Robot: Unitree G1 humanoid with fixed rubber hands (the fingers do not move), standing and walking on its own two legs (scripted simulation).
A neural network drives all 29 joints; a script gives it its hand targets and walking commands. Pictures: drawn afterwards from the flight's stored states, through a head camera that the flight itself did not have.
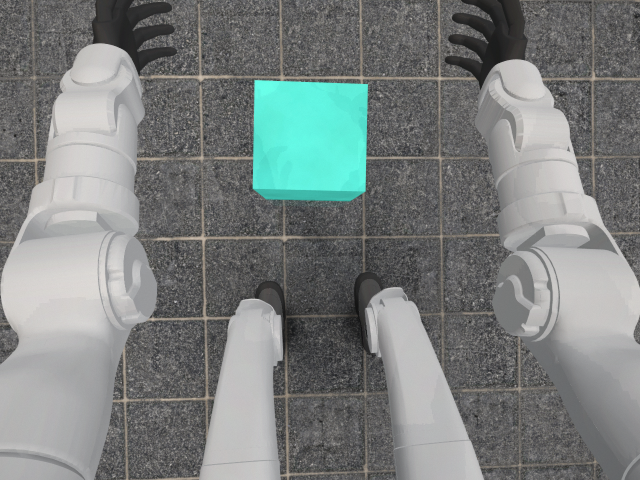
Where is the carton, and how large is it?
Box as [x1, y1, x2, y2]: [253, 80, 367, 200]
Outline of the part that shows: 255,80 253,188 265,198 270,199 350,200 365,190 367,84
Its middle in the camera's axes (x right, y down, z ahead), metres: -0.02 -0.19 +0.84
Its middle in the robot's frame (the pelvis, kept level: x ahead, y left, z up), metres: +0.53 -0.01 -0.52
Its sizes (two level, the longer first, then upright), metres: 0.210 0.200 0.250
